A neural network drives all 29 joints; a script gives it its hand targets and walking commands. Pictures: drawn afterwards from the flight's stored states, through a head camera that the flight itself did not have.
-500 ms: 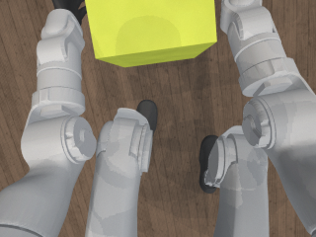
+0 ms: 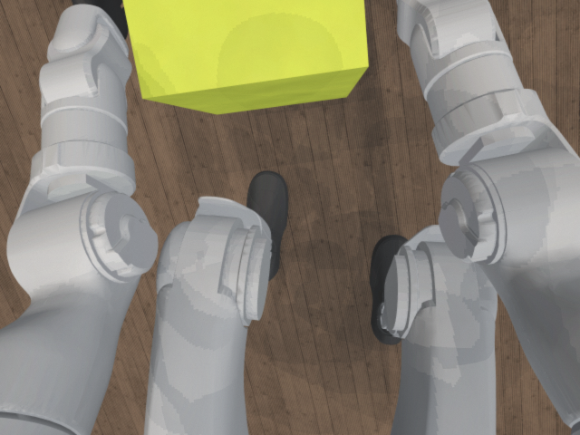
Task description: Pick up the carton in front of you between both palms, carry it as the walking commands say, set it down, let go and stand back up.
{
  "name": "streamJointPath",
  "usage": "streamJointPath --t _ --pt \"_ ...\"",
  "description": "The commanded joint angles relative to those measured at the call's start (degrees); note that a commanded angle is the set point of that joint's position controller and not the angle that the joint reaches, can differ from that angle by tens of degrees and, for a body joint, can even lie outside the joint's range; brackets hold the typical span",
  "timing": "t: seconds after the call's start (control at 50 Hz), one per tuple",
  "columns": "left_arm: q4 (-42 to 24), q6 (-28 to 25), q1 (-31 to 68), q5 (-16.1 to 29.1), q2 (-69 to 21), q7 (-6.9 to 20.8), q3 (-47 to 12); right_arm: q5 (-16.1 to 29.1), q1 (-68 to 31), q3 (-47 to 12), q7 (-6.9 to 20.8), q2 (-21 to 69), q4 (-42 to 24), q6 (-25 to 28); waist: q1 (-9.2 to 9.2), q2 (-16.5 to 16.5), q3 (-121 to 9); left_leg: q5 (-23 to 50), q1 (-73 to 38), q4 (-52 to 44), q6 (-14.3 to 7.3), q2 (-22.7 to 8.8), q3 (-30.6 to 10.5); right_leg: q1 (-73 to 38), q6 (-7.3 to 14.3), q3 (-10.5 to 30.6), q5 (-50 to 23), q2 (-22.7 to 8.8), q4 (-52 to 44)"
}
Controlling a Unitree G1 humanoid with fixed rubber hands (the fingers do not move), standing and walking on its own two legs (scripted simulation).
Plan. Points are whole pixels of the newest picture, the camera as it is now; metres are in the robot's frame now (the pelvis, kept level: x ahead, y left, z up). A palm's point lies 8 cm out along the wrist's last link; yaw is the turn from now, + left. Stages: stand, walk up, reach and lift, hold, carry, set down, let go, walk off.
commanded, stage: set down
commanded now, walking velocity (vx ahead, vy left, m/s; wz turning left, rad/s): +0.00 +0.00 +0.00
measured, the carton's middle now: (259, 10) +0.52 +0.15 -0.25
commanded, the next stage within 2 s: let go in 1.66 s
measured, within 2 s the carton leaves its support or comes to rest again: rests again in 0.38 s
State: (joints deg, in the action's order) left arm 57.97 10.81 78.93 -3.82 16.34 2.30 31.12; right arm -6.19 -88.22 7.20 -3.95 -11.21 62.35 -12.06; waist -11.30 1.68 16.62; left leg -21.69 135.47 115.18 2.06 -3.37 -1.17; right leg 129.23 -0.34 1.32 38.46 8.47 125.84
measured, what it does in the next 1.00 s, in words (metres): rises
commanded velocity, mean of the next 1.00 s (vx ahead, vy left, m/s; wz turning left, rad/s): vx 0.00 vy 0.00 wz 0.00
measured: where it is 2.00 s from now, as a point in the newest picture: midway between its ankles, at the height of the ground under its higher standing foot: (326, 276)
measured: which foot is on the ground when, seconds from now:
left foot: down 0.00-1.00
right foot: down 0.00-1.00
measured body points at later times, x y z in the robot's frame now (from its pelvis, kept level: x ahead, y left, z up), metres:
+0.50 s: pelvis +0.00 +0.00 +0.00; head +0.38 +0.02 +0.22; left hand +0.48 +0.31 -0.20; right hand +0.58 -0.03 -0.21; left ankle +0.16 +0.14 -0.35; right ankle +0.08 -0.10 -0.35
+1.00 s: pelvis +0.00 +0.01 +0.05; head +0.35 +0.06 +0.33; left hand +0.48 +0.33 -0.08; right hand +0.62 -0.03 -0.07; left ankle +0.16 +0.14 -0.35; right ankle +0.08 -0.10 -0.35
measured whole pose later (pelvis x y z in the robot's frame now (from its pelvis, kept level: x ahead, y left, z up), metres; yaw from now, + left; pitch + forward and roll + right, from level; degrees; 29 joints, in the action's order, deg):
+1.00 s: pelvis +0.00 +0.01 +0.05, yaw +1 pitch +42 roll -1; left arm 49.4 8.7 71.6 7.6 15.0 -6.1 20.4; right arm 3.6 -85.3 2.8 -4.6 -22.0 59.7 -13.0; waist -11.4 3.3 10.1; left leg -20.4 128.0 106.1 1.0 0.1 -1.5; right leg 119.5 -1.1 0.8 38.7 4.5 115.7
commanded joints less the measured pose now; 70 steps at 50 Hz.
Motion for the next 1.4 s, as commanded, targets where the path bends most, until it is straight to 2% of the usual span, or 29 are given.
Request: streamJointPath --t 0.0,0.14,0.26,0.32,0.38,0.42,0.46,0.54,0.6,0.66,0.76,0.8,0.88,0.98,1.06,1.2,1.28,1.38 --pt "-2.0 -0.1 23.2 2.4 -40.3 10.9 -11.5 1.4 -21.1 -8.4 9.0 34.7 -4.9 2.7 -1.06 10.9 -48.0 11.2 -32.7 -1.4 -1.0 5.6 3.2 -12.3 1.6 -0.1 -10.9 0.0 -15.8" --pt "-0.2 -0.6 21.8 1.4 -36.8 10.2 -9.5 -1.5 -17.2 -5.7 8.9 31.1 -2.5 2.4 0.98 9.6 -44.0 10.5 -32.0 -1.4 -0.8 5.8 2.3 -10.2 1.8 0.0 -10.7 -0.3 -15.6" --pt "0.1 -2.3 21.5 1.9 -32.6 8.4 -8.3 -3.2 -17.0 -5.7 7.9 26.2 -2.5 2.9 1.29 9.3 -44.3 11.4 -34.7 -0.7 0.4 5.5 2.7 -12.8 1.3 0.2 -11.8 -0.9 -14.9" --pt "2.9 -4.3 15.8 1.8 -20.0 5.0 -3.2 -2.7 -16.5 -4.9 5.3 13.3 -3.3 3.5 0.38 9.6 -45.9 11.9 -36.9 -0.5 1.3 4.6 3.4 -16.2 0.2 0.2 -11.8 -2.0 -14.8" --pt "4.7 -8.6 9.2 3.8 4.4 -2.7 -0.6 0.8 -14.9 -4.8 -0.6 -11.2 -4.1 5.0 -1.06 9.4 -48.6 13.0 -38.8 -1.1 1.6 2.6 3.4 -19.8 -0.9 1.0 -12.2 -3.8 -14.9" --pt "6.0 -10.3 11.2 7.4 7.6 -4.9 -2.9 5.3 -18.2 -8.1 -1.7 -12.5 -3.9 5.1 -2.74 10.0 -50.9 14.5 -38.9 -1.1 1.2 2.0 3.4 -21.1 -1.0 2.1 -13.4 -4.9 -14.6" --pt "6.9 -11.7 12.0 9.9 9.7 -5.7 -4.1 9.2 -20.9 -11.2 -1.5 -12.1 -5.0 5.4 -4.83 11.2 -52.8 15.9 -39.2 -0.9 0.5 1.5 3.2 -21.5 -1.1 2.9 -14.2 -5.6 -14.0" --pt "6.5 -13.0 12.8 12.2 12.3 -6.0 -5.6 15.2 -22.8 -16.2 -0.2 -10.0 -7.3 5.6 -8.57 12.7 -56.5 19.3 -40.6 -1.4 -0.9 1.2 3.3 -23.3 -1.5 2.8 -16.0 -6.2 -13.0" --pt "3.8 -12.8 12.1 12.2 14.0 -6.1 -5.4 16.3 -21.9 -16.5 -0.1 -11.1 -8.2 5.2 -9.55 12.2 -61.3 21.8 -44.9 -2.1 -1.2 1.3 3.4 -24.5 -1.8 1.7 -16.0 -6.0 -13.0" --pt "-0.1 -11.7 10.6 12.3 14.6 -6.3 -5.4 14.9 -20.6 -14.7 -0.7 -13.0 -9.4 4.4 -8.82 11.7 -67.4 23.3 -50.7 -3.2 -1.2 1.7 3.6 -25.1 -1.8 -0.3 -14.4 -5.3 -13.6" --pt "-10.8 -8.0 7.7 13.5 12.9 -7.7 -7.5 12.1 -19.4 -10.6 -1.9 -15.8 -14.8 1.9 -6.06 9.4 -80.5 23.4 -64.0 -6.2 -0.9 3.2 4.4 -26.7 -1.1 -4.0 -10.0 -3.5 -16.6" --pt "-12.8 -6.0 7.1 13.9 11.2 -8.2 -8.9 11.5 -17.9 -8.5 -2.1 -16.7 -14.7 0.6 -4.86 7.3 -80.2 20.3 -66.3 -8.1 -0.5 3.7 4.7 -25.0 -0.7 -4.7 -7.0 -3.1 -18.6" --pt "-13.8 -3.4 6.5 12.8 6.9 -8.5 -10.7 10.4 -14.7 -4.9 -1.3 -16.9 -10.7 -0.4 -3.09 3.1 -72.7 13.7 -63.9 -11.9 0.5 4.2 4.5 -19.3 0.2 -4.8 -2.4 -2.8 -21.8" --pt "-15.5 -2.6 4.3 10.2 4.1 -8.3 -10.4 8.9 -11.0 -2.1 -0.3 -16.4 -6.7 0.3 -2.50 0.7 -71.3 14.5 -64.8 -15.3 1.3 4.8 4.4 -16.2 0.6 -4.8 -2.7 -2.0 -25.7" --pt "-17.1 -2.1 1.0 8.6 3.7 -7.9 -8.7 7.9 -9.1 -1.5 0.3 -15.5 -7.1 0.5 -3.49 1.8 -73.9 16.9 -66.0 -18.2 1.5 5.2 5.1 -18.8 0.3 -4.7 -4.4 -1.5 -29.1" --pt "-21.9 -0.6 -4.7 8.4 5.1 -6.6 -6.7 7.4 -7.8 -2.6 0.6 -13.5 -14.6 -1.0 -5.26 8.1 -82.0 23.0 -66.4 -24.1 0.8 5.9 6.6 -32.1 -0.9 -4.5 -11.3 -1.1 -35.4" --pt "-23.8 0.4 -7.1 9.0 5.1 -5.6 -6.6 6.8 -6.0 -2.6 0.8 -12.6 -17.8 -2.3 -4.90 10.2 -84.1 26.1 -67.0 -27.7 0.5 6.2 7.1 -38.8 -1.5 -4.2 -15.7 -1.0 -39.3" --pt "-24.3 1.1 -9.3 9.2 4.3 -4.5 -6.9 5.6 -3.2 -1.3 1.1 -12.4 -18.2 -3.0 -3.91 9.6 -82.8 27.7 -70.0 -33.0 0.6 6.1 7.0 -42.5 -1.7 -3.8 -17.9 -1.1 -44.7"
